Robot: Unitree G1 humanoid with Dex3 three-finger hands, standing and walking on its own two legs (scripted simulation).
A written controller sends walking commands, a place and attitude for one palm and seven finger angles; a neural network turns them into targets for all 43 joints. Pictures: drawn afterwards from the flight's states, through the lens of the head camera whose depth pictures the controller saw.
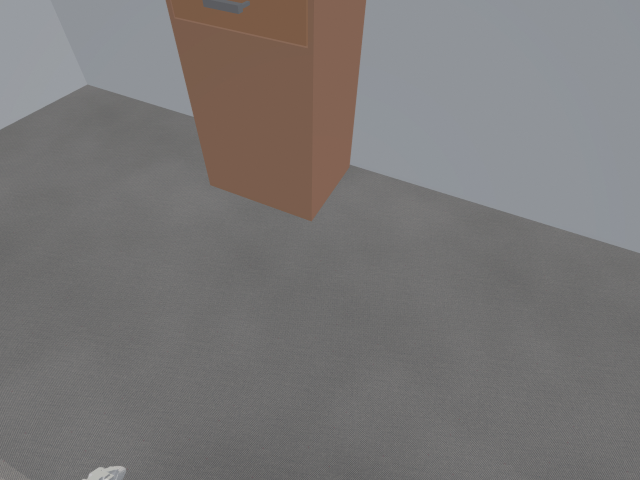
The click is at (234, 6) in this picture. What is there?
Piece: drawer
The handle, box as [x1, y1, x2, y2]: [203, 0, 249, 13]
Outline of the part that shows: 203,0 204,6 236,13 241,12 242,8 249,4 249,1 238,3 227,0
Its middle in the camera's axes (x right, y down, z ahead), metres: -0.29 -0.72 +1.17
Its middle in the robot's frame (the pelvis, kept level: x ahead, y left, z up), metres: +1.36 +0.36 +0.08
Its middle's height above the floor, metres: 0.85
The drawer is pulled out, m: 0.00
